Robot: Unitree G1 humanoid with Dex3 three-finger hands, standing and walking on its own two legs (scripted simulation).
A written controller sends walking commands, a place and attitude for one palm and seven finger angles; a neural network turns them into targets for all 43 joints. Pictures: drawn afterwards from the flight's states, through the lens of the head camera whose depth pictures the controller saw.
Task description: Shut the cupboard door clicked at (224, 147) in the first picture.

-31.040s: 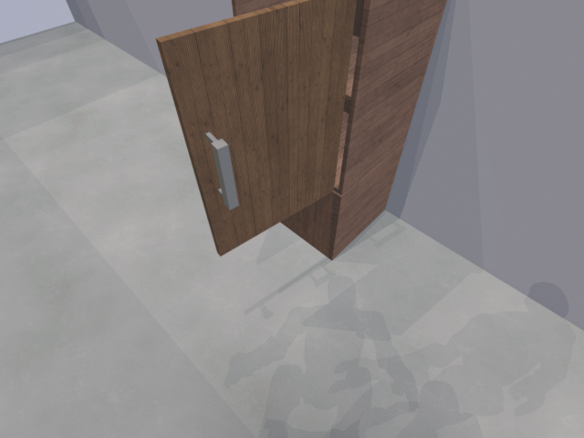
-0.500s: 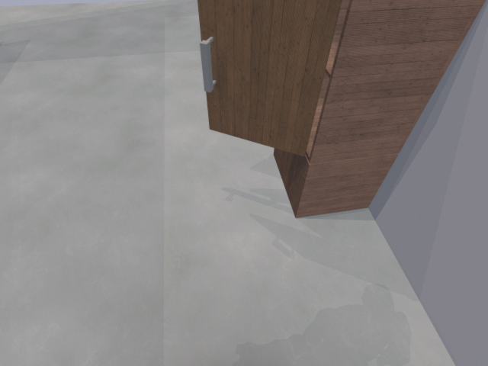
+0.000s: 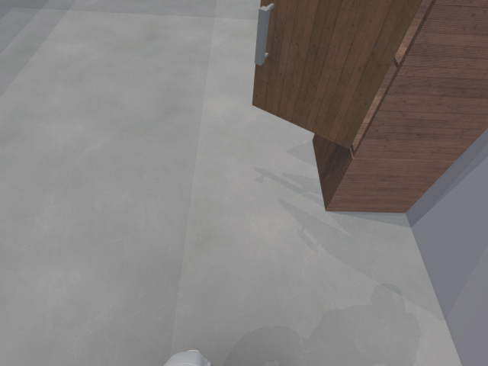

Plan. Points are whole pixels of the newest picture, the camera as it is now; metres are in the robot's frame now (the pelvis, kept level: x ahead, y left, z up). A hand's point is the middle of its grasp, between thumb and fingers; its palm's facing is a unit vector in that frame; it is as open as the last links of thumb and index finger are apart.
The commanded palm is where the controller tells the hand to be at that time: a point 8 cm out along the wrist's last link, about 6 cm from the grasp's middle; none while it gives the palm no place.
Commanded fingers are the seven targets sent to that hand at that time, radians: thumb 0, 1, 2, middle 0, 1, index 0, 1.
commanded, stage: walk to a spot facing it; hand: left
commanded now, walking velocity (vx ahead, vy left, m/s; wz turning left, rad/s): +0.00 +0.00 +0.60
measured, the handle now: (265, 35) +1.04 -0.03 -0.01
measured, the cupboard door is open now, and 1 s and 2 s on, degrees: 57 57 57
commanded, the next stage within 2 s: turn to face it in 1.14 s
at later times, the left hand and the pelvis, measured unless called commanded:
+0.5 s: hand out of the picture +0.03 +0.18 -0.13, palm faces +0.31 -0.91 -0.28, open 7.4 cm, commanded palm none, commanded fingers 0.00 0.90 0.90 -0.20 -0.30 -0.20 -0.30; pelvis +0.03 -0.04 +0.02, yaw +19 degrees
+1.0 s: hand out of the picture +0.01 +0.23 -0.16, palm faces +0.62 -0.76 -0.21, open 7.4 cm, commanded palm none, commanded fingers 0.00 0.90 0.90 -0.20 -0.30 -0.20 -0.30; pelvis +0.14 +0.07 +0.01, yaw +36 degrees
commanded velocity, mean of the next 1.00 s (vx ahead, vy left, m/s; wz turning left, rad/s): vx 0.28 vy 0.00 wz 0.53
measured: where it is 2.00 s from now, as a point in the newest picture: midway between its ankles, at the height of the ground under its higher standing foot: (191, 316)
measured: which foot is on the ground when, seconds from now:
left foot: down 0.00-0.36, up 0.38-0.82, down 0.84-1.00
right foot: down 0.00-0.02, up 0.04-0.36, down 0.38-0.84, up 0.86-1.00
